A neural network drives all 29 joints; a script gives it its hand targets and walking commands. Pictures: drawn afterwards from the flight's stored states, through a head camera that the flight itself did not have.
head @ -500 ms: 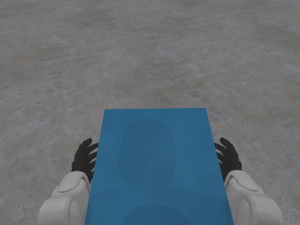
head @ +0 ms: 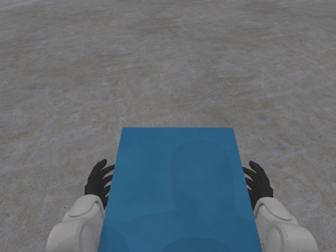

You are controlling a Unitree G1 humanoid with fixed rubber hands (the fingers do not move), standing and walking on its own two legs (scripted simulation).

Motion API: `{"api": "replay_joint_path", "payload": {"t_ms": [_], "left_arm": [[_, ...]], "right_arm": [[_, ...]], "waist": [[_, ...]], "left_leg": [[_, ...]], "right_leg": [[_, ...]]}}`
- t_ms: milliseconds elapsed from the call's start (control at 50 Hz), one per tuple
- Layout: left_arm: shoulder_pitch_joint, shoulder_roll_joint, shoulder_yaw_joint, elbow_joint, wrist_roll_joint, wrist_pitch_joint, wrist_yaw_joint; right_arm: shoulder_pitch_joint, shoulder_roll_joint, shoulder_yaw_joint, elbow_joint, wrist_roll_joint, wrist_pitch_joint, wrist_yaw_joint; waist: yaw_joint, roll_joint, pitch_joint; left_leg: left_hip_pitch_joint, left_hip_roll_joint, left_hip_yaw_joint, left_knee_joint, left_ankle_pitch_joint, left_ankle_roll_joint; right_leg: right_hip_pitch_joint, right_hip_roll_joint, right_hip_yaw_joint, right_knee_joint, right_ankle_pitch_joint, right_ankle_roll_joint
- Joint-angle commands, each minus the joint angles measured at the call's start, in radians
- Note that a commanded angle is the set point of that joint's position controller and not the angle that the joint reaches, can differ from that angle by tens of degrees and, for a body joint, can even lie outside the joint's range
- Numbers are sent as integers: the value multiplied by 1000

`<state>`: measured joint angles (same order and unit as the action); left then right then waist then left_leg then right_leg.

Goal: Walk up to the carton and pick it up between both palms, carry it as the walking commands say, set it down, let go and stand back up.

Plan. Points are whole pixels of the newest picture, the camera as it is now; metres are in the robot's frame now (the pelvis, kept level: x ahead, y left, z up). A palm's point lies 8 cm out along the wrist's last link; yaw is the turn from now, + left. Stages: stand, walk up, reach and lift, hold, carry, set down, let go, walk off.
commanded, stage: carry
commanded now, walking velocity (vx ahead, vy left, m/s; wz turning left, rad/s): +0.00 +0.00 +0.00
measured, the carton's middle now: (176, 205) +0.24 +0.00 +0.03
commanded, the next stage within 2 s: hold in 1.54 s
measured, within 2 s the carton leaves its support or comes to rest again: neither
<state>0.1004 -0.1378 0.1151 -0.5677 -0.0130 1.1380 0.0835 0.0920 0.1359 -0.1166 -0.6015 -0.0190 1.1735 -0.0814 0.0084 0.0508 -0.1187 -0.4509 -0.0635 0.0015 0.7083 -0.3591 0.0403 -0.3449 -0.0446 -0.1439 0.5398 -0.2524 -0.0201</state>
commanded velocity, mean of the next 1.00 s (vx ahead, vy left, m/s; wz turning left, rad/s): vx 0.00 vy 0.00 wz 0.00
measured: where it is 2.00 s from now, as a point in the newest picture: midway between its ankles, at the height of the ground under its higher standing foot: outside the picture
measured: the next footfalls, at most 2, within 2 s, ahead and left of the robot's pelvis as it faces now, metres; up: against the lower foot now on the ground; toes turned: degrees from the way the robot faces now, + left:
left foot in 0.20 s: +0.02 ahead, +0.14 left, +0.00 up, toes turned -5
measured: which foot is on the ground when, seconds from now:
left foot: up 0.00-0.18, down 0.20-1.00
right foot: down 0.00-1.00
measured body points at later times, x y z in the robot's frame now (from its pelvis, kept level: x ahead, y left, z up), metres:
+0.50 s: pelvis -0.03 +0.05 +0.00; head -0.05 +0.05 +0.45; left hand +0.20 +0.23 +0.09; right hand +0.22 -0.10 +0.09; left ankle -0.03 +0.14 -0.73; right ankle +0.01 -0.10 -0.73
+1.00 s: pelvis -0.02 +0.03 +0.00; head -0.04 +0.02 +0.45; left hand +0.22 +0.21 +0.09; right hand +0.23 -0.13 +0.08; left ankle -0.03 +0.15 -0.73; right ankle +0.01 -0.10 -0.73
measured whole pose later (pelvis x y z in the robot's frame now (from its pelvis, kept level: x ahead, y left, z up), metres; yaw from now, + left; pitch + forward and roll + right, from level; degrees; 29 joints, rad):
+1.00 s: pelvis -0.02 +0.03 +0.00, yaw +3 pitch +3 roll +0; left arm 0.02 -0.13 0.13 -0.48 0.02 1.13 0.07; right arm 0.02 0.13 -0.13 -0.49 -0.03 1.15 -0.08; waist -0.01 0.01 -0.11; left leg -0.30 0.03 0.10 0.50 -0.25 0.01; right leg -0.33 -0.12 -0.15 0.51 -0.22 0.03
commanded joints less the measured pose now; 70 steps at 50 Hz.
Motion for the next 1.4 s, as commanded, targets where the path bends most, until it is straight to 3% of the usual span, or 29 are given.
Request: {"api": "replay_joint_path", "payload": {"t_ms": [0,40,100,140,180,200,220,240,280,360,860,1380], "left_arm": [[-363,-661,-726,-103,-227,17,-108],[-381,-650,-718,-106,-223,16,-108],[-354,-619,-707,-90,-213,25,-103],[-344,-604,-706,-78,-209,33,-101],[-331,-602,-700,-66,-202,40,-98],[-343,-610,-708,-75,-211,43,-101],[-387,-623,-722,-89,-218,43,-105],[-413,-639,-736,-91,-225,44,-108],[-442,-656,-746,-88,-233,42,-112],[-447,-666,-744,-65,-226,43,-112],[-460,-688,-715,4,-195,0,-119],[-475,-654,-676,57,-166,-39,-122]], "right_arm": [[-396,664,761,-84,243,-3,92],[-380,662,762,-67,247,-3,91],[-375,635,755,-58,244,6,80],[-366,632,746,-46,240,13,77],[-360,633,731,-35,233,18,75],[-358,629,718,-22,223,16,78],[-374,641,713,-23,224,14,81],[-387,650,707,-24,220,11,83],[-401,658,703,-25,215,6,87],[-404,651,693,-19,211,5,88],[-463,673,718,22,218,-31,114],[-478,659,687,91,192,-70,110]], "waist": [[-6,-144,-98],[-15,-176,-78],[-5,-225,-105],[-17,-206,-130],[-10,-134,-146],[-8,8,-140],[-7,46,-135],[-7,39,-123],[-5,-3,-106],[-5,7,-102],[-18,-57,-136],[-18,-60,-135]], "left_leg": [[-28,89,4,236,-124,-31],[3,95,40,93,-73,-33],[58,71,93,-69,-54,-48],[172,88,101,-297,133,-52],[292,176,17,-342,239,-49],[278,262,-89,-292,428,-20],[237,271,-104,-314,437,0],[205,264,-97,-327,358,4],[159,240,-69,-339,224,-5],[148,225,-61,-362,179,-14],[202,181,-7,-299,247,-13],[191,189,10,-287,224,-29]], "right_leg": [[72,-353,266,-257,202,-119],[80,-277,171,-231,201,-64],[132,-267,156,-195,270,-50],[129,-251,125,-146,275,-5],[55,-209,88,-62,242,46],[-4,-155,52,-19,163,73],[14,-127,32,-12,20,82],[21,-123,25,-17,-20,86],[50,-130,34,-41,10,78],[64,-137,35,-54,38,74],[82,-133,55,-95,141,34],[98,-131,68,-111,157,23]]}}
